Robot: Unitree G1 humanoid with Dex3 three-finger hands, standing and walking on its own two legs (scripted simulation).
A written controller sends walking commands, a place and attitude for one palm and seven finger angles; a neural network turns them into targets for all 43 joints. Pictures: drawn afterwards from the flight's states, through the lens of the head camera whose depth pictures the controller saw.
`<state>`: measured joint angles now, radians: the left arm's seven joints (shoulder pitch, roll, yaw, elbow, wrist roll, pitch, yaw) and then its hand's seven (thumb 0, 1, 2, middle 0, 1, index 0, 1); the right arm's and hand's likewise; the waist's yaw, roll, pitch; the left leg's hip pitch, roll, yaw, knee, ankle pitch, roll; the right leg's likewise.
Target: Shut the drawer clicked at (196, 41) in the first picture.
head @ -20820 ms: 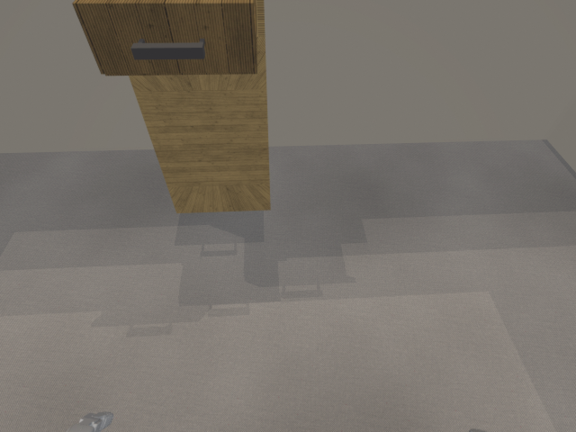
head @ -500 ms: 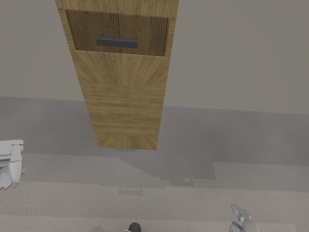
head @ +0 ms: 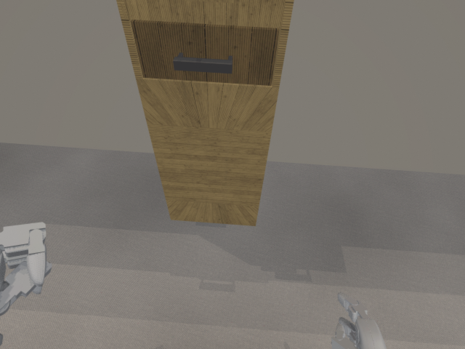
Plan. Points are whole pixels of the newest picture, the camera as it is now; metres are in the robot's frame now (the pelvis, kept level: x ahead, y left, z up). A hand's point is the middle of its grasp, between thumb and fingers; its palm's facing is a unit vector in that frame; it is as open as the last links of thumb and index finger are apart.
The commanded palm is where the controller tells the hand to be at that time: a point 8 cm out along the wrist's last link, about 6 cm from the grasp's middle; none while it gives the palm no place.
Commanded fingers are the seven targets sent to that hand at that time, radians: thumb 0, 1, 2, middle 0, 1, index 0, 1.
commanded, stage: let the arm hang, fingers relaxed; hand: left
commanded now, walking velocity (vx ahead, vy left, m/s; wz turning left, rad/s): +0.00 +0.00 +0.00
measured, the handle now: (204, 61) +0.79 +0.14 +0.11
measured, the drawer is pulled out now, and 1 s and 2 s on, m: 0.00 0.00 0.00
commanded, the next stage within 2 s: look to check the result in 1.16 s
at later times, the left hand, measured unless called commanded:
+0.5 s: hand out of the picture -0.04 +0.17 -0.18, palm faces +0.10 -0.97 -0.21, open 3.9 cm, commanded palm none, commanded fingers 0.00 0.90 0.90 -0.48 -0.60 -0.48 -0.60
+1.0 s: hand out of the picture -0.01 +0.10 -0.18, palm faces +0.11 -0.99 -0.12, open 7.3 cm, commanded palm none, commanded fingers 0.00 0.90 0.90 -0.20 -0.30 -0.20 -0.30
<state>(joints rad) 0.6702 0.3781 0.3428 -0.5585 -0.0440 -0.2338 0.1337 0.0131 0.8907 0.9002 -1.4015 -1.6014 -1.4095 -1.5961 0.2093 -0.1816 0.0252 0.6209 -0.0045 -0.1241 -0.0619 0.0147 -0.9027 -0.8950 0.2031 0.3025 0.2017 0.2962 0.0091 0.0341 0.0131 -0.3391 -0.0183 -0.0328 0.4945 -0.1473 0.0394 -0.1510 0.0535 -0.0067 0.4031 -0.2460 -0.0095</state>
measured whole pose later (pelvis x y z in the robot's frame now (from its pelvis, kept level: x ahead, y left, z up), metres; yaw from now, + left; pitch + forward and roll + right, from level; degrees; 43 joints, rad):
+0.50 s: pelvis +0.00 -0.02 +0.00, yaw +4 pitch -1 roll -1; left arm 0.33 0.21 0.02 1.07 0.01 0.03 0.02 0.01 0.91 0.90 -0.83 -1.01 -0.84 -1.05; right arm 0.31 -0.17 0.00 1.05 -0.03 0.04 -0.03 0.01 -0.91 -0.90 0.20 0.30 0.20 0.29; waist 0.01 -0.01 0.07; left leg -0.33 -0.05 -0.09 0.48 -0.12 0.02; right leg -0.15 0.04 -0.05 0.46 -0.29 -0.04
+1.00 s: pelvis +0.02 -0.04 +0.00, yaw +3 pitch -3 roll +0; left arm 0.32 0.06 0.00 1.14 0.00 -0.01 0.04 0.00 0.91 0.90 -0.21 -0.32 -0.21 -0.31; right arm 0.32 -0.08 0.00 1.13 -0.02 0.01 -0.05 0.01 -0.91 -0.90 0.20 0.30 0.20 0.30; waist -0.01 0.02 0.04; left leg -0.27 -0.03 -0.08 0.48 -0.17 0.00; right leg -0.10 0.05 -0.04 0.46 -0.32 -0.06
